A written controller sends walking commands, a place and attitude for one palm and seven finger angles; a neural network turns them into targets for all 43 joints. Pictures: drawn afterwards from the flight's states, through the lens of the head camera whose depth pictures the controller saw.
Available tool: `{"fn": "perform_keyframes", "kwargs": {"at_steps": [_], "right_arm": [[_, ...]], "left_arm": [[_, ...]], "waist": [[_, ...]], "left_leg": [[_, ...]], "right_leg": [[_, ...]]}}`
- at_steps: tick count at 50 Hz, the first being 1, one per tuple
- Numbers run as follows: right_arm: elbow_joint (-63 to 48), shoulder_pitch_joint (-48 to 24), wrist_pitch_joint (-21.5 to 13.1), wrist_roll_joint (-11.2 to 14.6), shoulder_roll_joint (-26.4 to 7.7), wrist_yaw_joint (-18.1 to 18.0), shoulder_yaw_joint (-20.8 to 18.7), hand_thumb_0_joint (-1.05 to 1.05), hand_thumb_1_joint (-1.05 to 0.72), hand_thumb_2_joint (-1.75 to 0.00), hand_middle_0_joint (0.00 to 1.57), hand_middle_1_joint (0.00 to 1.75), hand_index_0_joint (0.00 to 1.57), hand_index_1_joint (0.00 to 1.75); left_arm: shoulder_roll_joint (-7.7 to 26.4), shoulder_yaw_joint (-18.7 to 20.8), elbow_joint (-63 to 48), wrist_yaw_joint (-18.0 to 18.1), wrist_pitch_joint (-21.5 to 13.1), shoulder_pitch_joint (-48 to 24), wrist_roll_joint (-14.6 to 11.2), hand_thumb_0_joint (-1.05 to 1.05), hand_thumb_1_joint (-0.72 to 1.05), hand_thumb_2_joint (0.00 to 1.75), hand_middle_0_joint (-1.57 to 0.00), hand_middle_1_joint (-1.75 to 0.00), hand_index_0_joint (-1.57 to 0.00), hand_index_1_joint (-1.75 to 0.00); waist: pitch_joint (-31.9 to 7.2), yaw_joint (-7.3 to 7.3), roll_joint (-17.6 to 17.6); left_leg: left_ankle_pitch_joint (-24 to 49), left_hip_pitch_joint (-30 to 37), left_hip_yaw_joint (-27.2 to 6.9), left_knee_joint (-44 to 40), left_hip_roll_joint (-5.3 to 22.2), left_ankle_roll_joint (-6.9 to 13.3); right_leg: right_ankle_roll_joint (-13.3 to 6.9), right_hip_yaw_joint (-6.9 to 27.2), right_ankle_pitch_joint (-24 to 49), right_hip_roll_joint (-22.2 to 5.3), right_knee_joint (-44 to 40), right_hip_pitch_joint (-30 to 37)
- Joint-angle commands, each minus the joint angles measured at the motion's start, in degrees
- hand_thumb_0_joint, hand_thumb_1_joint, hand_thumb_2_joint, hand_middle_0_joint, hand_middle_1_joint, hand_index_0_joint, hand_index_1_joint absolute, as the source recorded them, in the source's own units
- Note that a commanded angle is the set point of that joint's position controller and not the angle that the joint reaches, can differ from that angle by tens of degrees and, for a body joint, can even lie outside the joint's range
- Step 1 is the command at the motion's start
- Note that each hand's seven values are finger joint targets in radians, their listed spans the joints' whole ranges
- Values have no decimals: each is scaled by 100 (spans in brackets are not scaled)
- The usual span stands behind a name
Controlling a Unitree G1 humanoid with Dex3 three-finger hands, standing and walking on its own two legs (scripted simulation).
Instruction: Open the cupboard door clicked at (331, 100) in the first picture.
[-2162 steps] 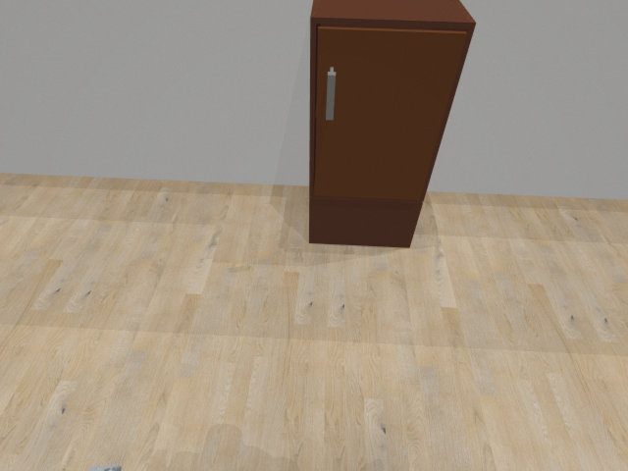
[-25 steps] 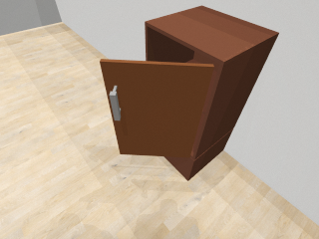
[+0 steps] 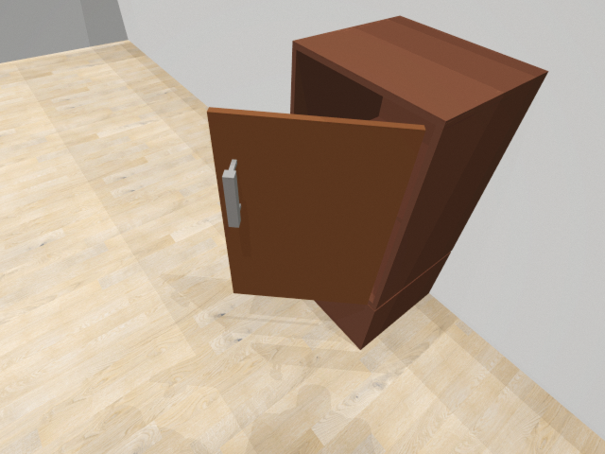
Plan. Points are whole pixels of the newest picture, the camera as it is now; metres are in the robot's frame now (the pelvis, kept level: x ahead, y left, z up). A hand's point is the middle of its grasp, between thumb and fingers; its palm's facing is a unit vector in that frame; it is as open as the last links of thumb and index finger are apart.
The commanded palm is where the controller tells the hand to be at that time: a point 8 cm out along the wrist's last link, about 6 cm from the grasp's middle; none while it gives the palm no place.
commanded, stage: look again from close up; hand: left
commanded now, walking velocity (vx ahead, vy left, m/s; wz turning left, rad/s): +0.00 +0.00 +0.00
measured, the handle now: (234, 193) +0.62 +0.17 -0.04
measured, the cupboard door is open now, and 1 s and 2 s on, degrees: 47 47 47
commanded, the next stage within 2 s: shuffle to correct the standing spot in 0.30 s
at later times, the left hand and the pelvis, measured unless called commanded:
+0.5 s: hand out of the picture -0.02 +0.20 -0.17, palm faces +0.02 -0.98 -0.19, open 7.3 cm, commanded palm none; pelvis -0.01 +0.02 +0.01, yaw -1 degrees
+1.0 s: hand out of the picture -0.04 +0.16 -0.17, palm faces +0.03 -0.99 -0.11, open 7.4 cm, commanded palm none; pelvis +0.02 +0.01 +0.01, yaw -3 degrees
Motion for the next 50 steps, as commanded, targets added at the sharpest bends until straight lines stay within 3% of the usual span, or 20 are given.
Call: {"fn": "perform_keyframes", "kwargs": {"at_steps": [1,8,10,19,23,26,32,34,35,37,38,39,41,42,43,44,45,46,48,50], "right_arm": [[-425,72,-118,26,-697,-7,-58,0,-90,-90,20,30,20,30],[-494,-220,-110,24,-823,35,-54,0,-90,-90,20,30,20,30],[-479,-283,-95,29,-830,47,-55,0,-90,-90,20,30,20,30],[-235,-263,-84,56,-827,68,-39,0,-90,-90,20,30,20,30],[-7,-101,-32,56,-850,65,-46,0,-90,-90,20,30,20,30],[41,-114,34,38,-976,41,-118,0,-90,-90,20,30,20,30],[131,-11,14,34,-905,-11,-171,0,-90,-90,20,30,20,30],[124,-37,7,41,-777,-11,-167,0,-90,-90,20,30,20,30],[107,-25,3,44,-647,-3,-142,0,-90,-90,20,30,20,30],[71,5,-35,49,-327,30,-67,0,-90,-90,20,30,20,30],[56,6,-38,55,-248,45,-61,0,-90,-90,20,30,20,30],[49,32,-54,48,-220,55,-69,0,-90,-90,20,30,20,30],[83,275,-99,60,-127,71,-69,0,-90,-90,20,30,20,30],[164,503,-140,56,-80,64,-48,0,-90,-90,20,30,20,30],[285,803,-174,65,-165,44,-56,0,-90,-90,20,30,20,30],[379,1126,-194,31,-448,-22,-112,0,-90,-90,20,30,20,30],[427,1504,-213,-27,-816,-53,-224,0,-90,-90,20,30,20,30],[439,1461,-226,-22,-916,-77,-253,0,-90,-90,20,30,20,30],[307,995,-316,16,-601,-82,-165,0,-90,-90,20,30,20,30],[293,822,-392,19,-483,-85,-126,0,-90,-90,20,30,20,30]], "left_arm": [[526,94,-352,2,-99,372,-11,0,90,90,-20,-30,-20,-30],[668,95,-454,-49,-82,199,3,0,90,90,-20,-30,-20,-30],[658,89,-433,-60,-85,225,-1,0,90,90,-20,-30,-20,-30],[588,58,-224,-64,-88,385,10,0,90,90,-20,-30,-20,-30],[492,47,25,-89,-76,634,37,0,90,90,-20,-30,-20,-30],[392,85,131,-141,-8,855,77,0,90,90,-20,-30,-20,-30],[220,144,313,-211,-4,1270,50,0,90,90,-20,-30,-20,-30],[241,175,347,-212,-42,1384,41,0,90,90,-20,-30,-20,-30],[293,190,365,-197,-61,1409,30,0,90,90,-20,-30,-20,-30],[458,249,405,-150,-107,1388,-17,0,90,90,-20,-30,-20,-30],[543,279,377,-114,-134,1352,-40,0,90,90,-20,-30,-20,-30],[546,303,340,-100,-159,1183,-42,0,90,90,-20,-30,-20,-30],[493,302,261,-101,-173,828,1,0,90,90,-20,-30,-20,-30],[419,283,269,-129,-154,758,1,0,90,90,-20,-30,-20,-30],[295,249,253,-154,-134,738,-6,0,90,90,-20,-30,-20,-30],[74,221,208,-195,-127,767,-21,0,90,90,-20,-30,-20,-30],[-42,209,84,-215,-120,627,8,0,90,90,-20,-30,-20,-30],[79,242,-27,-232,-88,315,81,0,90,90,-20,-30,-20,-30],[99,271,15,-303,-133,314,78,0,90,90,-20,-30,-20,-30],[-91,270,62,-328,-126,361,48,0,90,90,-20,-30,-20,-30]], "waist": [[365,88,340],[309,94,276],[345,89,71],[262,80,92],[254,70,168],[696,127,404],[722,183,403],[746,223,16],[834,214,-344],[917,154,-1053],[877,117,-1168],[872,30,-1055],[938,-180,-686],[922,-241,-490],[979,-291,-70],[1063,-339,715],[953,-443,1579],[1157,-416,1346],[1062,-111,324],[763,18,278]], "left_leg": [[512,283,-928,-1148,639,87],[-117,371,-944,-1545,602,48],[-348,380,-935,-1614,570,21],[-536,543,-951,-1934,592,-16],[-1623,557,-1088,-2205,674,8],[-2626,80,-1333,-2524,881,114],[-2507,-16,-1186,-2348,832,130],[-2172,-77,-908,-1870,609,63],[-1887,-187,-690,-1413,387,1],[-1049,-430,-51,-188,-38,-110],[-813,-425,73,415,-58,-111],[-768,-350,54,740,6,-99],[-795,171,51,248,104,-88],[-724,758,104,-350,51,-94],[-940,1112,-198,-834,156,-62],[-1598,1402,-1196,-1573,812,180],[-2680,1491,-2694,-2634,1785,572],[-3097,982,-3053,-3084,2159,830],[-2176,677,-2592,-3011,2044,946],[-1108,660,-1807,-2913,1784,865]], "right_leg": [[-276,367,630,-279,-565,-290],[-218,406,661,-354,-814,-93],[-206,451,601,-389,-891,-145],[-148,426,664,-441,-1054,-37],[-140,260,-71,-320,-990,-9],[-163,48,-482,-156,-690,-138],[-316,105,-442,-133,-759,-10],[-422,509,-781,-310,-1167,-43],[-539,943,-1149,-500,-1464,-114],[-836,1832,-1875,-1067,-2040,-150],[-986,2156,-2055,-1337,-2273,-236],[-1076,2187,-2001,-1450,-2311,-434],[-1007,1696,-1629,-1308,-1981,-899],[-871,1295,-1440,-1008,-1568,-1203],[-709,911,-1271,-609,-986,-1465],[-496,551,-1055,-169,-104,-1979],[-303,-113,-954,128,1199,-2364],[-343,214,-835,-174,2163,-2410],[-305,467,-227,-537,2660,-2382],[-198,397,215,-636,2420,-2064]]}}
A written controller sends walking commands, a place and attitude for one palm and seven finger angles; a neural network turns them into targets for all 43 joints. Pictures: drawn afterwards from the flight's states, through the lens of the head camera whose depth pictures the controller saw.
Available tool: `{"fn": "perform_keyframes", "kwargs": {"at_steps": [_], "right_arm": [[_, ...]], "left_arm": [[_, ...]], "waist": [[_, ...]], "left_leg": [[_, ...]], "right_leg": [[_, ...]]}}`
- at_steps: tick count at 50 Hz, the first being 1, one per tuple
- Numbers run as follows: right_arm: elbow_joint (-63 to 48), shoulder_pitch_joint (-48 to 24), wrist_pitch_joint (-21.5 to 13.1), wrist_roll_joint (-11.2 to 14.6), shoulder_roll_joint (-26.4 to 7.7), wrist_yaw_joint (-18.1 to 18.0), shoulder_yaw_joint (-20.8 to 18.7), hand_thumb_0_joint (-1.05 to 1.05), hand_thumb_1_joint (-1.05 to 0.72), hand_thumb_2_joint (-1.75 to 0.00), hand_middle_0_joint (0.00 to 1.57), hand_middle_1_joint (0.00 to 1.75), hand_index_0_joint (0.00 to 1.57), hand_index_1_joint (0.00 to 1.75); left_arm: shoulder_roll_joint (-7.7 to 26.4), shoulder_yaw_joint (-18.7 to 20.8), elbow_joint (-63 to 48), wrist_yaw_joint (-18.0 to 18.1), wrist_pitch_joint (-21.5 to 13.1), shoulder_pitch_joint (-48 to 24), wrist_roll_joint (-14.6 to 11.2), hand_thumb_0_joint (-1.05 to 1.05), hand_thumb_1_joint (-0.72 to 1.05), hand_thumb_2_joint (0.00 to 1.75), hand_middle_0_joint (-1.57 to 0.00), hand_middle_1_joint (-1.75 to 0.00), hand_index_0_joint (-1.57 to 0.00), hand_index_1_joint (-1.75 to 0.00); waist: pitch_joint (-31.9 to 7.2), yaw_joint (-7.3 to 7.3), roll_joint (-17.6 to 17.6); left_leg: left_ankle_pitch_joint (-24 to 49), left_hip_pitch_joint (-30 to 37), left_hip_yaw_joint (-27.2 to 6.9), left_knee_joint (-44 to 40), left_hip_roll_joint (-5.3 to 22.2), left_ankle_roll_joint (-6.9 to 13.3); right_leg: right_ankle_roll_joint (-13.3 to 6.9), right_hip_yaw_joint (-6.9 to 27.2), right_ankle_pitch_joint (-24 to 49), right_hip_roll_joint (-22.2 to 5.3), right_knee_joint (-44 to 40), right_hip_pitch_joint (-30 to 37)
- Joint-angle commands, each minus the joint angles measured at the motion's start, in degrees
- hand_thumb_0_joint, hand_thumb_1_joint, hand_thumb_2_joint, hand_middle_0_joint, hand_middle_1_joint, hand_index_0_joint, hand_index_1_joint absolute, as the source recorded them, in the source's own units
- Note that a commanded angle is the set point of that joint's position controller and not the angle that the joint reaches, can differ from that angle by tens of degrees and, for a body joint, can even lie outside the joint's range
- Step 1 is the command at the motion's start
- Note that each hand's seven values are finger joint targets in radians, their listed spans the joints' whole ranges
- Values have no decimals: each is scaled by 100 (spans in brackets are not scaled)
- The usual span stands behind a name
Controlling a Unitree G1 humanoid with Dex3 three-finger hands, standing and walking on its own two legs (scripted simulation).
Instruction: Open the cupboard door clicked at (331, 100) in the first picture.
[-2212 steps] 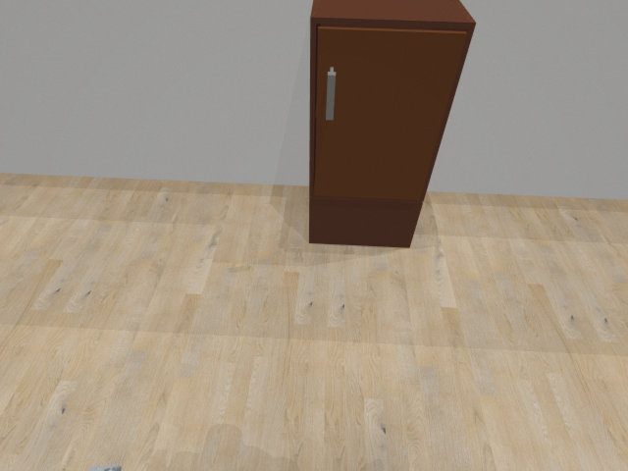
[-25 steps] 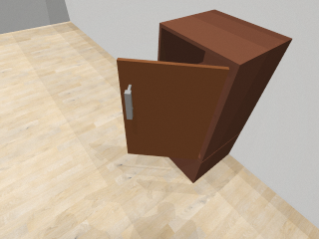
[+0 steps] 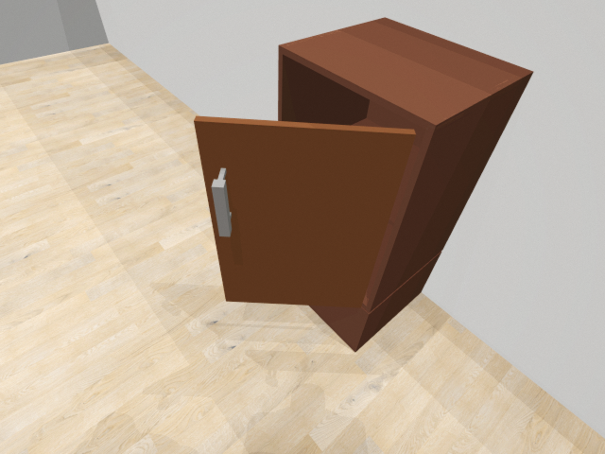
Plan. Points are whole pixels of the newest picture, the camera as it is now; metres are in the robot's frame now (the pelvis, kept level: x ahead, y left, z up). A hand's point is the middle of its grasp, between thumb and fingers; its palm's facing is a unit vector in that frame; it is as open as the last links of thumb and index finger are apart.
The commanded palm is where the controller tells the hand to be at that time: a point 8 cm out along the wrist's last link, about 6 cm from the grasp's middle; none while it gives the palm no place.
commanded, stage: shuffle to correct the standing spot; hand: left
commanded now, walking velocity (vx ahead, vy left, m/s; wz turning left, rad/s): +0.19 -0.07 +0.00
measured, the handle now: (224, 202) +0.59 +0.19 -0.04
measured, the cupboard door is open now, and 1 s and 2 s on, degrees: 47 47 47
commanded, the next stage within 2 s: come to a stop and stand still in 0.06 s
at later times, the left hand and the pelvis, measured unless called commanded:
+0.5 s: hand out of the picture +0.12 +0.14 -0.17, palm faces +0.09 -0.98 -0.20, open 7.2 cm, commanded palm none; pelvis +0.06 -0.04 +0.00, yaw +1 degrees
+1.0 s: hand out of the picture +0.04 +0.16 -0.17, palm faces +0.09 -0.97 -0.24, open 7.3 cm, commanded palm none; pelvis +0.04 -0.03 +0.00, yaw +2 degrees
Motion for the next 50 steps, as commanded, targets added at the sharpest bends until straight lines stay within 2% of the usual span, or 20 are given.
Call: {"fn": "perform_keyframes", "kwargs": {"at_steps": [1,4,7,10,11,12,13,16,19,22,25,28,31,32,33,34,35,38,41,50], "right_arm": [[-90,476,-140,16,-745,-67,-106,0,-90,-90,20,30,20,30],[-56,464,-117,-20,-760,-46,-142,0,-90,-90,20,30,20,30],[9,506,-27,-56,-832,-25,-205,0,-90,-90,20,30,20,30],[25,409,58,-36,-743,-15,-169,0,-90,-90,20,30,20,30],[48,443,70,7,-545,2,-105,0,-90,-90,20,30,20,30],[-55,430,87,52,-240,22,-28,0,-90,-90,20,30,20,30],[-176,375,175,53,-258,25,3,0,-90,-90,20,30,20,30],[-26,346,302,82,-298,0,-1,0,-90,-90,20,30,20,30],[11,475,367,100,-223,-6,-22,0,-90,-90,20,30,20,30],[-100,416,397,64,-518,-10,-98,0,-90,-90,20,30,20,30],[-420,-171,357,35,-871,-4,-139,0,-90,-90,20,30,20,30],[-644,-629,340,38,-988,-16,-154,0,-90,-90,20,30,20,30],[-737,-735,377,48,-903,28,-160,0,-90,-90,20,30,20,30],[-1061,-892,240,152,-1153,63,-120,0,-90,-90,20,30,20,30],[-1181,-769,234,110,-959,67,-58,0,-90,-90,20,30,20,30],[-1145,-345,224,77,-809,78,-44,0,-90,-90,20,30,20,30],[-1157,-381,225,63,-917,83,-63,0,-90,-90,20,30,20,30],[-1323,-724,267,42,-1067,82,-60,0,-90,-90,20,30,20,30],[-1414,-836,324,25,-1160,103,-63,0,-90,-90,20,30,20,30],[-1122,-376,299,18,-979,124,17,0,-90,-90,20,30,20,30]], "left_arm": [[167,68,-523,-61,-211,-215,-24,0,90,90,-20,-30,-20,-30],[91,68,-665,-74,-193,-541,-55,0,90,90,-20,-30,-20,-30],[111,75,-732,-81,-202,-807,-59,0,90,90,-20,-30,-20,-30],[224,102,-604,-30,-257,-364,-50,0,90,90,-20,-30,-20,-30],[429,116,-472,41,-305,-41,-57,0,90,90,-20,-30,-20,-30],[784,153,-392,116,-348,194,-51,0,90,90,-20,-30,-20,-30],[1126,173,-478,152,-327,235,-87,0,90,90,-20,-30,-20,-30],[930,122,-665,225,-336,-742,-86,0,90,90,-20,-30,-20,-30],[1024,178,-808,279,-217,-1029,-69,0,90,90,-20,-30,-20,-30],[1032,218,-878,253,-90,-1042,-115,0,90,90,-20,-30,-20,-30],[724,147,-984,245,13,-978,-85,0,90,90,-20,-30,-20,-30],[685,94,-881,214,20,-695,-67,0,90,90,-20,-30,-20,-30],[812,65,-877,201,-25,-681,-34,0,90,90,-20,-30,-20,-30],[1114,-6,-738,406,-95,-417,-68,0,90,90,-20,-30,-20,-30],[1327,20,-902,387,-171,-680,-32,0,90,90,-20,-30,-20,-30],[1315,15,-1073,358,-209,-822,-26,0,90,90,-20,-30,-20,-30],[1212,15,-1155,328,-180,-914,-39,0,90,90,-20,-30,-20,-30],[1085,-49,-1206,257,-75,-829,-21,0,90,90,-20,-30,-20,-30],[1017,-87,-1180,204,-50,-598,-15,0,90,90,-20,-30,-20,-30],[1091,-87,-1176,167,-144,-466,-48,0,90,90,-20,-30,-20,-30]], "waist": [[611,-11,499],[634,-49,691],[648,-127,781],[422,142,354],[219,266,-65],[210,308,-977],[171,265,-1054],[272,-33,-932],[202,-110,-558],[215,-72,-173],[267,109,1143],[96,246,872],[73,143,184],[-303,143,354],[-495,-39,77],[-872,-174,-253],[-744,-126,-108],[227,-5,594],[745,42,345],[439,-61,-26]], "left_leg": [[-697,110,-1975,-2423,1752,710],[-567,-89,-1511,-2397,1567,633],[-930,-73,-1490,-2238,1555,604],[-770,-374,-1134,-1313,1169,260],[-792,-812,-758,-612,802,5],[-1208,-1500,-175,215,213,-296],[-1783,-1414,-204,912,186,-390],[-1234,-734,-625,1392,424,-481],[-469,-156,-378,306,260,-613],[1013,474,-483,-406,405,-532],[2305,-97,-1196,-996,1145,-8],[2025,-220,-1185,-973,1130,133],[629,-111,-882,-678,711,-167],[794,207,-602,156,751,-409],[681,161,-576,216,458,-493],[456,270,-654,-77,461,-453],[863,333,-796,-188,532,-378],[279,-249,-1244,-791,805,-146],[-1405,-914,-1323,-1239,659,-179],[-1018,-477,-1097,-1000,422,-229]], "right_leg": [[83,163,581,-476,208,-1044],[110,-108,586,-413,-719,-550],[110,-303,445,-262,-1558,-92],[142,-467,981,-22,-2745,1172],[62,2,1029,-343,-3086,1977],[-288,1123,1260,-1304,-3388,2353],[-629,1708,1523,-2049,-3826,1978],[-841,1063,3039,-1722,-3605,1101],[-697,504,3731,-1481,-3031,962],[-349,387,2814,-1142,-2622,438],[162,-230,1245,-291,-1979,738],[163,-147,949,-235,-1979,1078],[86,278,1415,-505,-2683,821],[-32,418,2462,-812,-2633,914],[-188,678,3293,-1154,-2531,1019],[-253,537,2674,-1148,-2295,1159],[-186,329,2111,-908,-2207,967],[35,-19,399,-379,-2400,436],[43,21,16,-303,-2583,393],[13,281,-486,-536,-3205,161]]}}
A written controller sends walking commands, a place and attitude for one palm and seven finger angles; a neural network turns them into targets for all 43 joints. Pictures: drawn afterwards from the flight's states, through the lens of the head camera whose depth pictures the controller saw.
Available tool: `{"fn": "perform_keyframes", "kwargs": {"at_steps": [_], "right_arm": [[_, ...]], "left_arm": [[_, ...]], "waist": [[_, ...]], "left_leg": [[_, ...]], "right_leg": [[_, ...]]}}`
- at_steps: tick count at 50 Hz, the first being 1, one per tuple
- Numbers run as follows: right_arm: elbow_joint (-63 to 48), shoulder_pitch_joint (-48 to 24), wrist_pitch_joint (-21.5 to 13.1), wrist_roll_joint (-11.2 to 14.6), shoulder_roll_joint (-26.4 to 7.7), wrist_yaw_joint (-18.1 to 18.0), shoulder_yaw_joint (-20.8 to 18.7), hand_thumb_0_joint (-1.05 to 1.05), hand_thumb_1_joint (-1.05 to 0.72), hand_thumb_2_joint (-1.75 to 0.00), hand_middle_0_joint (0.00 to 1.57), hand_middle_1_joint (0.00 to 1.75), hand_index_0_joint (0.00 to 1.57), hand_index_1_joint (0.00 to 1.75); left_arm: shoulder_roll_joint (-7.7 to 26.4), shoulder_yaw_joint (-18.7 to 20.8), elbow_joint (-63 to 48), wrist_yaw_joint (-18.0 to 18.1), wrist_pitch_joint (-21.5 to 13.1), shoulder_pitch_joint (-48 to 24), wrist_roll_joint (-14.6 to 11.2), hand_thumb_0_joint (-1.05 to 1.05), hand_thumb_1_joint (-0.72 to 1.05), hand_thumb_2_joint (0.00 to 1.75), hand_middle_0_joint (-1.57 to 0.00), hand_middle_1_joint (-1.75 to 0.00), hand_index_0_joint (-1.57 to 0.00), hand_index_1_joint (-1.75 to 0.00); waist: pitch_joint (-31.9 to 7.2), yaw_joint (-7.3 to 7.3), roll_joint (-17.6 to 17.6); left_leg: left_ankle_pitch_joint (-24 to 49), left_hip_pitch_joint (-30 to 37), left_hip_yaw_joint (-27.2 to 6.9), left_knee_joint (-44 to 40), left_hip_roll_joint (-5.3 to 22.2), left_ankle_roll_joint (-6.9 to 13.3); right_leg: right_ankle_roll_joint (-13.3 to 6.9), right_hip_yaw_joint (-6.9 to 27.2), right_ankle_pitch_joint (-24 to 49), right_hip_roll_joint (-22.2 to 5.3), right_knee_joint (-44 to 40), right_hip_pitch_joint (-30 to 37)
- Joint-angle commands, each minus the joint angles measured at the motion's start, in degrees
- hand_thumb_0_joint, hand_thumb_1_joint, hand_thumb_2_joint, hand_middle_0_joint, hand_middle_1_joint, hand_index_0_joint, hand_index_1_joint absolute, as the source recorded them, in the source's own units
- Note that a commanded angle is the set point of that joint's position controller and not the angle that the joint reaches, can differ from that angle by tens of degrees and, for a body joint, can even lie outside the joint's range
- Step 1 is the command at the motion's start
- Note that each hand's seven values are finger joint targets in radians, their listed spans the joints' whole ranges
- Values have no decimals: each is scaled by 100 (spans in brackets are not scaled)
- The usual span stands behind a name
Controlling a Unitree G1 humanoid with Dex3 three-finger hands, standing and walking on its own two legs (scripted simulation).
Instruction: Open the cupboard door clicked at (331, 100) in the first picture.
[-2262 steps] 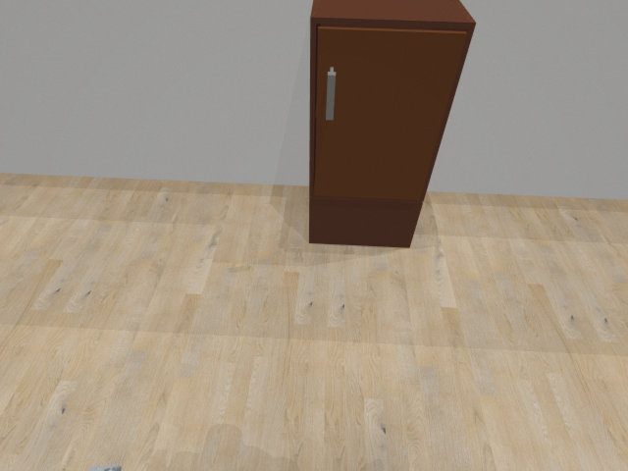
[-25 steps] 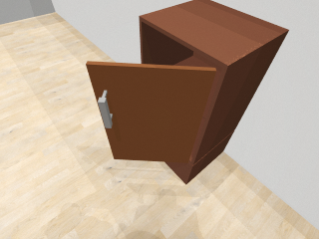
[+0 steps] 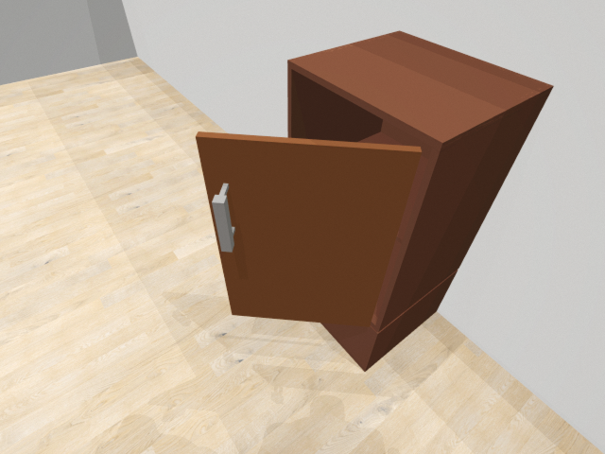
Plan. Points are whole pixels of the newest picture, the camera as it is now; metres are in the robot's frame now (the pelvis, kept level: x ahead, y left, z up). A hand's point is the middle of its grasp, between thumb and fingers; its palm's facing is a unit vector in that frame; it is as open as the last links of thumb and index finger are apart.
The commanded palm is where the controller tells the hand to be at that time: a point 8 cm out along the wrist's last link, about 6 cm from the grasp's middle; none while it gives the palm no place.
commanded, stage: come to a stop and stand still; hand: left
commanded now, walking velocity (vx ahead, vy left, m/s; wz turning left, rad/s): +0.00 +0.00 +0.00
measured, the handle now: (226, 217) +0.56 +0.20 -0.04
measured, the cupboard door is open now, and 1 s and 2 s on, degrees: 47 47 47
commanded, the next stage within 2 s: look again from close up in 0.08 s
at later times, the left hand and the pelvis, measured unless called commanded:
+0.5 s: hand out of the picture +0.00 +0.15 -0.17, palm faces +0.03 -0.99 -0.15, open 7.3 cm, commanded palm none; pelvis +0.00 -0.01 +0.01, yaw +0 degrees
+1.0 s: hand (172, 431) +0.16 +0.18 -0.04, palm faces +0.27 -0.95 -0.14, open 7.4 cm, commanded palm +0.11 +0.22 -0.06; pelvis +0.00 -0.01 -0.01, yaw +4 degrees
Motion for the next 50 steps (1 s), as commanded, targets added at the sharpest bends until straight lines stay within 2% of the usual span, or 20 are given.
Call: {"fn": "perform_keyframes", "kwargs": {"at_steps": [1,5,10,13,21,23,28,35,39,40,41,42,43,44,45,46,47,48,49,50], "right_arm": [[-184,299,-103,-9,-621,-13,-85,0,-90,-90,20,30,20,30],[0,364,-159,0,-637,-23,-41,0,-90,-90,20,30,20,30],[266,453,-200,27,-586,-39,-6,0,-90,-90,20,30,20,30],[429,581,-192,36,-534,-47,8,0,-90,-90,20,30,20,30],[739,712,-224,50,-387,-77,31,0,-90,-90,20,30,20,30],[777,713,-209,56,-355,-82,29,0,-90,-90,20,30,20,30],[853,735,-212,56,-286,-94,25,0,-90,-90,20,30,20,30],[896,729,-181,54,-253,-97,26,0,-90,-90,20,30,20,30],[893,738,-176,47,-252,-100,18,0,-90,-90,20,30,20,30],[478,52,-208,33,-518,-50,25,0,-90,-90,20,30,20,30],[-1722,109,-1062,278,-1487,-361,34,0,-90,-90,20,30,20,30],[-1301,-294,-1645,400,-1076,-509,192,0,-90,-90,20,30,20,30],[-1273,-229,-1827,507,-850,-442,113,0,-90,-90,20,30,20,30],[-1212,-110,-1939,600,-903,-452,85,0,-90,-90,20,30,20,30],[-1466,-241,-2086,600,-1075,-494,30,0,-90,-90,20,30,20,30],[-1593,-239,-2201,511,-1201,-494,10,0,-90,-90,20,30,20,30],[-1718,-219,-2250,403,-1242,-473,-28,0,-90,-90,20,30,20,30],[-1862,-247,-2282,366,-1280,-410,-93,0,-90,-90,20,30,20,30],[-1961,-259,-2287,265,-1236,-355,-179,0,-90,-90,20,30,20,30],[-2109,-354,-2282,218,-1213,-289,-267,0,-90,-90,20,30,20,30]], "left_arm": [[534,89,-294,-1,-166,21,-23,0,90,90,-20,-30,-20,-30],[464,64,-144,-10,-184,130,-32,0,90,90,-20,-30,-20,-30],[373,29,87,-10,-213,220,-49,0,90,90,-20,-30,-20,-30],[349,11,209,-3,-226,210,-55,0,90,90,-20,-30,-20,-30],[179,2,453,17,-255,237,-76,0,90,90,-20,-30,-20,-30],[168,0,498,25,-250,235,-62,0,90,90,-20,-30,-20,-30],[92,-2,558,34,-263,266,-62,0,90,90,-20,-30,-20,-30],[33,-2,609,38,-254,312,-50,0,90,90,-20,-30,-20,-30],[9,5,621,32,-255,370,-45,0,90,90,-20,-30,-20,-30],[290,-58,784,222,-275,559,21,0,90,90,-20,-30,-20,-30],[1213,254,-8393,168,-1609,-3696,-1345,0,88,89,-20,-32,-20,-32],[1043,386,-6961,557,-1325,-1511,-916,0,85,88,-20,-33,-20,-33],[10,-128,-5806,751,-535,214,-950,0,83,87,-21,-34,-21,-34],[-685,-651,-5720,680,-378,261,-1128,0,81,86,-21,-36,-21,-36],[-577,-678,-6197,574,-667,52,-1305,0,78,85,-21,-37,-21,-37],[-368,-617,-6152,510,-946,72,-1252,0,76,84,-21,-39,-21,-39],[-280,-448,-5891,394,-1257,88,-1236,0,74,83,-21,-40,-21,-40],[-268,-373,-5469,211,-1614,22,-1215,0,71,82,-21,-42,-21,-42],[-235,-91,-4912,-32,-2021,139,-1211,0,69,81,-22,-43,-22,-43],[-133,240,-4419,-377,-2475,638,-1315,0,67,80,-22,-45,-22,-45]], "waist": [[466,-184,-157],[455,-113,71],[455,-56,144],[498,-75,-36],[467,-79,78],[613,-76,-2],[552,-97,13],[775,-111,-14],[730,-101,-25],[1050,150,14],[-1929,-862,1152],[-1797,-236,1451],[-595,-349,1017],[72,-407,569],[488,-457,374],[476,-545,40],[556,-580,-640],[528,-600,-743],[343,-455,-1313],[166,-206,-1701]], "left_leg": [[-1112,-274,-803,-1071,403,-52],[-1224,-502,-959,-1367,507,-38],[-1068,-516,-949,-1467,522,-59],[-947,-419,-870,-1444,522,-83],[-628,-247,-800,-1432,524,-114],[-679,-293,-805,-1460,533,-115],[-501,-79,-744,-1414,535,-120],[-753,-142,-731,-1501,512,-139],[-822,-107,-724,-1514,519,-129],[-466,-346,-312,-308,539,-345],[-132,1412,-379,-933,-2,-197],[-909,955,-484,-1166,149,-194],[-1726,-53,-828,-1374,236,-310],[-1726,-366,-768,-1105,101,-256],[-1749,-502,-837,-787,71,-224],[-1851,-697,-838,-445,-11,-216],[-1860,-1001,-850,-43,-52,-224],[-1803,-1253,-771,389,-123,-252],[-1725,-1736,-691,824,-160,-291],[-1596,-2186,-588,1271,-176,-308]], "right_leg": [[-292,685,-1291,-278,-1021,-344],[-260,541,-855,-209,-911,50],[-257,513,-504,-231,-942,329],[-256,500,-520,-247,-1026,325],[-259,480,-202,-254,-1036,422],[-254,468,-214,-233,-1065,389],[-253,493,-151,-238,-1112,312],[-243,535,-371,-215,-1204,172],[-238,539,-434,-200,-1240,161],[-272,704,332,-396,-1129,-76],[-258,204,21,251,-507,619],[-394,11,-607,404,-31,404],[-287,-241,-961,510,71,-265],[-272,-201,-856,518,-10,-495],[-212,-139,-1189,470,-125,-771],[-171,-42,-1694,445,-151,-1122],[-150,-53,-2075,459,13,-1557],[-157,-5,-2275,443,238,-1950],[-157,72,-2611,424,486,-2341],[-173,236,-2969,403,707,-2583]]}}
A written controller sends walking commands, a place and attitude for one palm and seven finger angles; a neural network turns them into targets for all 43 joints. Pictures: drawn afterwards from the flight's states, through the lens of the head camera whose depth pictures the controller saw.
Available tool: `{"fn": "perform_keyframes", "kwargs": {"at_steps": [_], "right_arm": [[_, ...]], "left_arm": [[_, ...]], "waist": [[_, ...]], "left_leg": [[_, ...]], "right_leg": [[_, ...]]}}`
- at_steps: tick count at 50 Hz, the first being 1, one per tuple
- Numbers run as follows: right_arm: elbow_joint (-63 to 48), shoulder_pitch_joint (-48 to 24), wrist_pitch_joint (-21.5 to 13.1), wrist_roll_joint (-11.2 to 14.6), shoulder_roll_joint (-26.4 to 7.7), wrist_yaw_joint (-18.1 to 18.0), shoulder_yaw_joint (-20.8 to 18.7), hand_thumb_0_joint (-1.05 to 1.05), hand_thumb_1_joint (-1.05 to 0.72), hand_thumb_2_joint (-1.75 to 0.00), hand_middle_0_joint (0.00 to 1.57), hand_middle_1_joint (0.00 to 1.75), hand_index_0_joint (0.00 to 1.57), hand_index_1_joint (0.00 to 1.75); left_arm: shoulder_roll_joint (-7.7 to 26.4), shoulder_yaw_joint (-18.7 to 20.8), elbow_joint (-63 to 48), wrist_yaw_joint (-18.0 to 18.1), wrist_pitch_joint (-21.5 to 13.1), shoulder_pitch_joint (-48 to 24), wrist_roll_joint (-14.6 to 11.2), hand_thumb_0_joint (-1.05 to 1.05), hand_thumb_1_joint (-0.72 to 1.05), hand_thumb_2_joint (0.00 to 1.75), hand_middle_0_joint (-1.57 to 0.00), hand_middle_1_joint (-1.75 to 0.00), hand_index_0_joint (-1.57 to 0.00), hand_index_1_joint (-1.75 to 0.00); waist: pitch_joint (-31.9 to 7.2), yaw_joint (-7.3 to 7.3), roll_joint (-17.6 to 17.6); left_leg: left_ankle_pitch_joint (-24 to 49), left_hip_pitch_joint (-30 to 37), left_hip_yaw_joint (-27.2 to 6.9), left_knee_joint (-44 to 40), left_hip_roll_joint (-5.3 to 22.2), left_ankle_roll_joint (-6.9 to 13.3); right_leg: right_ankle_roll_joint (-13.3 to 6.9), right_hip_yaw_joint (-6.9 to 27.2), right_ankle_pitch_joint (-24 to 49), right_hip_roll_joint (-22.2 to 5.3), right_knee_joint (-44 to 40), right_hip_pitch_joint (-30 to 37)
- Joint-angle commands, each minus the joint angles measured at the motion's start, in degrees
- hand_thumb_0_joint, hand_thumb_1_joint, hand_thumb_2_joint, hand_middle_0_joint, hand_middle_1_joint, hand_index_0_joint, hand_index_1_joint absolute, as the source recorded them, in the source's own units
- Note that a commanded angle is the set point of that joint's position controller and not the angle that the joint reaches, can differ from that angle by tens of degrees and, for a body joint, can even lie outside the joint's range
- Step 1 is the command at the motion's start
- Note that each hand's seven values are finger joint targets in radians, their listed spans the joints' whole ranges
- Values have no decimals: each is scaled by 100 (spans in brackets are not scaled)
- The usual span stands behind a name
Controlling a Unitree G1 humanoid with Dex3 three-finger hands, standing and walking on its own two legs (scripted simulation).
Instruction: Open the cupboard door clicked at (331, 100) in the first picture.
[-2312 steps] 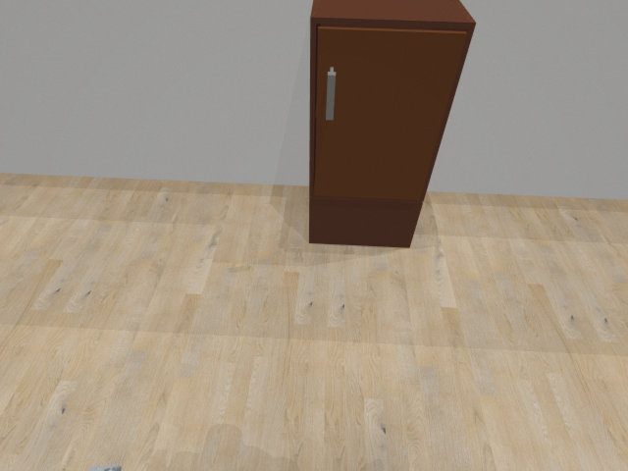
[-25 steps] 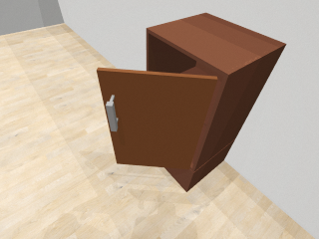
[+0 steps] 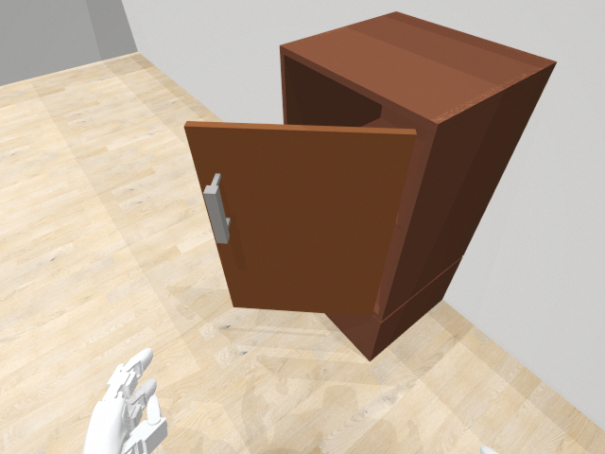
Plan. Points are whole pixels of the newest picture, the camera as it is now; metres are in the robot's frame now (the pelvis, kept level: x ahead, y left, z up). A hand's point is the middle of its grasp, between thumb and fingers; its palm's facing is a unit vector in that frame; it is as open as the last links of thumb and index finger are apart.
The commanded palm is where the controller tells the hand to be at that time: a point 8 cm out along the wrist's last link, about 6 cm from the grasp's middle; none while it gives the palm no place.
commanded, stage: raise the hand with hooked fingers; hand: left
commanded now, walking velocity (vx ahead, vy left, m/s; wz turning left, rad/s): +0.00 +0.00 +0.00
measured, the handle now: (220, 208) +0.58 +0.17 -0.03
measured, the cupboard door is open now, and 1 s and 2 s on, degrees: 47 47 47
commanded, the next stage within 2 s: move the hooked fingers beside the handle in 1.90 s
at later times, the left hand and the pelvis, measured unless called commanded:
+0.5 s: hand (163, 393) +0.22 +0.20 -0.05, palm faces -0.07 -1.00 -0.06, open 10.2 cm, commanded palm +0.20 +0.26 -0.03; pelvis +0.02 -0.01 -0.09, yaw -1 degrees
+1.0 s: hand (136, 359) +0.27 +0.25 -0.03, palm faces -0.05 -1.00 -0.07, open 13.1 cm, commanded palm +0.25 +0.30 -0.02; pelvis +0.03 +0.01 -0.07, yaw -1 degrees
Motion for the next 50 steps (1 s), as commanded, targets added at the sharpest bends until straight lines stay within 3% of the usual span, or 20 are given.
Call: {"fn": "perform_keyframes", "kwargs": {"at_steps": [1,2,3,4,5,6,9,12,13,17,18,21,23,24,28,31,32,41,43,50], "right_arm": [[-1498,-1049,-474,-203,-692,188,-449,0,-90,-90,20,30,20,30],[-1679,-1132,-426,-202,-678,275,-516,0,-90,-90,20,30,20,30],[-1806,-1127,-357,-142,-685,391,-577,0,-90,-90,20,30,20,30],[-2061,-1264,-303,-113,-664,446,-568,0,-90,-90,20,30,20,30],[-2319,-1433,-228,-41,-678,439,-581,0,-90,-90,20,30,20,30],[-2558,-1508,-144,7,-703,409,-559,0,-90,-90,20,30,20,30],[-2975,-1501,55,29,-661,286,-510,0,-90,-90,20,30,20,30],[-2827,-1214,130,-29,-538,184,-473,0,-90,-90,20,30,20,30],[-2717,-1090,124,-94,-578,157,-427,0,-90,-90,20,30,20,30],[-2280,-934,51,-129,-638,117,-396,0,-90,-90,20,30,20,30],[-2197,-938,44,-116,-671,94,-394,0,-90,-90,20,30,20,30],[-2241,-1029,51,-31,-709,79,-413,0,-90,-90,20,30,20,30],[-2245,-1128,80,-20,-688,72,-420,0,-90,-90,20,30,20,30],[-2304,-1135,97,-21,-648,85,-410,0,-90,-90,20,30,20,30],[-2283,-1206,128,-55,-541,99,-419,0,-90,-90,20,30,20,30],[-2273,-1112,154,-49,-566,133,-415,0,-90,-90,20,30,20,30],[-2245,-1061,165,-45,-607,134,-423,0,-90,-90,20,30,20,30],[-2371,-822,185,-9,-823,108,-393,0,-90,-90,20,30,20,30],[-2344,-760,209,-20,-867,97,-383,0,-90,-90,20,30,20,30],[-2403,-678,270,-7,-946,104,-309,0,-90,-90,20,30,20,30]], "left_arm": [[-40,450,364,-1205,-1912,181,-243,0,64,79,-22,-47,-22,-47],[186,790,474,-1621,-2328,445,-300,0,62,78,-22,-48,-22,-48],[567,1214,733,-2051,-2650,546,-332,0,60,77,-22,-50,-22,-50],[675,1261,549,-2434,-2864,455,-356,0,57,76,-22,-51,-22,-51],[897,1441,376,-2618,-2812,388,-408,0,55,75,-22,-53,-22,-53],[907,1438,110,-2721,-2643,265,-517,0,53,74,-23,-54,-23,-54],[984,1530,-1398,-2667,-2231,6,-849,0,46,71,-23,-58,-23,-58],[1001,1452,-2730,-2341,-2322,-591,-792,0,39,68,-24,-63,-24,-63],[1054,1324,-3000,-2315,-2409,-940,-753,0,36,67,-24,-64,-24,-64],[914,1130,-2446,-2565,-2428,-1058,-623,0,27,63,-25,-70,-25,-70],[973,1232,-2097,-2726,-2288,-1009,-693,0,25,62,-25,-72,-25,-72],[1102,1522,-1915,-3098,-1805,-662,-845,0,18,59,-25,-76,-25,-76],[1359,1900,-1824,-3190,-1469,-471,-969,0,13,57,-25,-80,-25,-80],[1303,1937,-1980,-3199,-1377,-408,-1045,0,11,56,-26,-81,-26,-81],[1341,2186,-1984,-2957,-1309,-349,-1139,0,1,52,-26,-87,-26,-87],[1137,2003,-1885,-2843,-1473,-414,-1103,0,-6,49,-27,-92,-27,-92],[1229,2073,-1800,-2821,-1517,-500,-1072,0,-8,48,-27,-93,-27,-93],[1562,2177,-1777,-2993,-1707,-1092,-1126,0,-29,39,-29,-107,-29,-107],[1820,2355,-1666,-2967,-1685,-1219,-1094,0,-34,37,-29,-110,-29,-110],[1915,2400,-1211,-3136,-1539,-1710,-1161,0,-50,30,-30,-120,-30,-120]], "waist": [[-12,407,-2003],[-273,555,-1844],[-422,653,-1226],[-585,655,-785],[-742,732,-591],[-787,735,-440],[-1335,714,45],[-1544,386,422],[-1511,212,383],[-1519,-43,446],[-1443,-40,320],[-2105,163,170],[-2324,368,262],[-2531,404,111],[-2393,516,19],[-2153,377,-9],[-2099,337,-78],[-2059,295,331],[-2012,309,385],[-1873,236,488]], "left_leg": [[-1085,-1773,-113,811,-122,-191],[-982,-2105,-81,1107,-148,-192],[-864,-2295,-64,1380,-196,-222],[-1021,-2469,-2,1534,-244,-198],[-1385,-2659,77,1571,-266,-147],[-1707,-2725,59,1504,-263,-109],[-1473,-2407,-120,1580,-160,-17],[-814,-2131,-240,1881,-9,41],[-609,-2107,-343,2010,39,69],[-230,-2134,-439,2349,87,64],[-171,-2213,-468,2411,84,62],[84,-2122,-431,2325,59,59],[447,-1988,-439,2260,41,38],[602,-1915,-435,2212,34,41],[816,-1921,-473,2086,39,0],[573,-1928,-463,1996,43,-21],[463,-1958,-477,1977,61,-26],[246,-1672,-533,1715,71,-64],[263,-1654,-563,1676,85,-73],[48,-1562,-583,1519,85,-87]], "right_leg": [[-68,316,-2376,154,24,-1912],[-124,468,-2230,147,299,-1843],[-226,690,-1926,96,526,-1685],[-258,758,-1982,71,689,-1711],[-238,865,-2453,56,737,-1813],[-221,857,-2739,84,813,-1917],[-205,783,-2185,207,1090,-1927],[-201,654,-1252,321,1306,-2180],[-211,542,-874,404,1504,-2361],[-174,314,-311,442,1742,-2800],[-189,307,-232,481,1769,-2794],[-148,299,36,435,1740,-2345],[-178,242,377,431,1794,-2059],[-145,222,558,408,1787,-1890],[-157,88,656,425,1852,-1859],[-125,32,378,417,1810,-2131],[-125,2,244,424,1804,-2227],[-172,-22,-109,419,1716,-2396],[-201,-30,-107,434,1711,-2367],[-186,-55,-214,435,1563,-2379]]}}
